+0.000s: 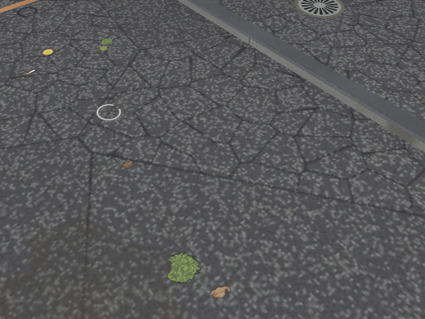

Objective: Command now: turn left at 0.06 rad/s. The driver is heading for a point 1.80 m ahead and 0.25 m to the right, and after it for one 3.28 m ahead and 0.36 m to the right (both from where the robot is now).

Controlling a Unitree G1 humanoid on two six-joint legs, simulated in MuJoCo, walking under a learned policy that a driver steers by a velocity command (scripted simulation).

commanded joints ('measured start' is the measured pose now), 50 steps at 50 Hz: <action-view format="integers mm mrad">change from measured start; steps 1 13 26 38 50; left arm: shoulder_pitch -14 3 38 70 180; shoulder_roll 128 119 118 110 205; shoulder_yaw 28 20 12 4 34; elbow -59 -10 69 126 168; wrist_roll -2 -5 -7 -9 -32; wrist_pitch -8 -4 -5 -5 -2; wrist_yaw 5 6 15 18 32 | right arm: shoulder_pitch -14 5 6 15 -30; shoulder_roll -103 -94 -81 -73 -43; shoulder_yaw -25 -22 -21 -14 0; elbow -48 15 122 221 235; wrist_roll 2 6 9 10 28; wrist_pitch -20 -25 -23 -20 -52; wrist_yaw -4 -17 -24 -31 -27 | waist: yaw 11 6 5 4 44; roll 29 5 3 -2 -173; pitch -55 -36 -12 3 99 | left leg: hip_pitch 17 43 67 68 -194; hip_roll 73 72 61 55 2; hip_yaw -67 -61 -38 -19 117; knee -70 -71 -87 -103 169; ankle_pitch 214 229 224 205 -198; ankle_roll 30 23 8 -4 15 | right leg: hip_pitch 17 15 3 -2 2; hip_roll -63 -48 -40 -36 -250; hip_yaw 55 46 45 48 399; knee -64 -76 -105 -130 -360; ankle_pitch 170 166 139 123 -587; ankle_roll -30 -20 -24 -35 -211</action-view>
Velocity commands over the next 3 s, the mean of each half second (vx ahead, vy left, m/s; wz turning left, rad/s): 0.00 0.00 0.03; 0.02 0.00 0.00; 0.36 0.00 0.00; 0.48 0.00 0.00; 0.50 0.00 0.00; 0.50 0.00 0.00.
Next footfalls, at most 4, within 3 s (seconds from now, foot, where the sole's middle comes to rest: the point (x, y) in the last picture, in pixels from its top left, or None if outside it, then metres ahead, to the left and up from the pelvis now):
1.22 left None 0.10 0.13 -0.77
1.68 right None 0.46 -0.10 -0.77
2.24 left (185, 241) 0.77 0.13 -0.77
2.78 right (248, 174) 1.08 -0.11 -0.77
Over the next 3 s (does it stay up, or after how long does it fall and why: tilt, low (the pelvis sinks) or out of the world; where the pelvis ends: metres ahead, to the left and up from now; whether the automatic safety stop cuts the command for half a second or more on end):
stays up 1.02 -0.03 0.01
